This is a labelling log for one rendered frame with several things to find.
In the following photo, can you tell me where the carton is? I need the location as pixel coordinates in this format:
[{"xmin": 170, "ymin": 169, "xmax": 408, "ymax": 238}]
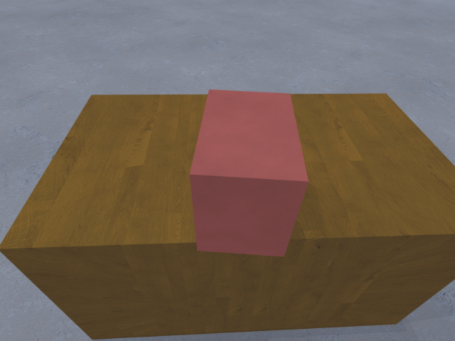
[{"xmin": 190, "ymin": 90, "xmax": 309, "ymax": 257}]

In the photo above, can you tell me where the pedestal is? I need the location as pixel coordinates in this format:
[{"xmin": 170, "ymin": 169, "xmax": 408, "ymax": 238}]
[{"xmin": 0, "ymin": 93, "xmax": 455, "ymax": 340}]

